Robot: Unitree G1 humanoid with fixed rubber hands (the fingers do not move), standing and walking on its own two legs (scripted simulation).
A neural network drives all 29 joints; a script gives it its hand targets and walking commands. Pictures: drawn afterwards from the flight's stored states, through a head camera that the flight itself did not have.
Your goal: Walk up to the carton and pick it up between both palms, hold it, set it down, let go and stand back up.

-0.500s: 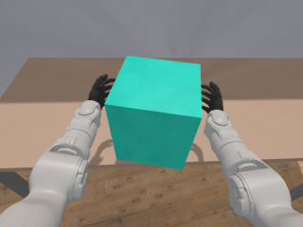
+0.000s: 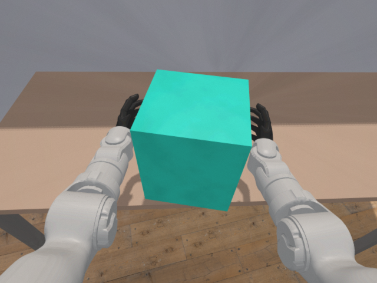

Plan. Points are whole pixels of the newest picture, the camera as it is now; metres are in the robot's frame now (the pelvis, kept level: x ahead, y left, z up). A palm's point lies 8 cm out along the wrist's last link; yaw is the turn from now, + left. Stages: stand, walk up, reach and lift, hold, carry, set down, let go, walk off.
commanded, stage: reach and lift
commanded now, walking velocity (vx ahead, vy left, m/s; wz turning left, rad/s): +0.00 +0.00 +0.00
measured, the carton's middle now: (193, 143) +0.43 -0.01 +0.06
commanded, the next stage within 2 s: none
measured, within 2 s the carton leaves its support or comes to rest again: leaves its support in 1.48 s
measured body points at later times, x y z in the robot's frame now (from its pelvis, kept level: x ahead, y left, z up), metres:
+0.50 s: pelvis +0.00 +0.00 +0.00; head +0.04 +0.02 +0.45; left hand +0.46 +0.14 +0.10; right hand +0.42 -0.17 +0.10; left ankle -0.02 +0.11 -0.74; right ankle +0.01 -0.14 -0.74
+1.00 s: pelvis +0.00 +0.01 +0.00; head +0.04 +0.03 +0.45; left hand +0.46 +0.13 +0.10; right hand +0.41 -0.17 +0.10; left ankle -0.02 +0.11 -0.74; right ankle +0.01 -0.13 -0.74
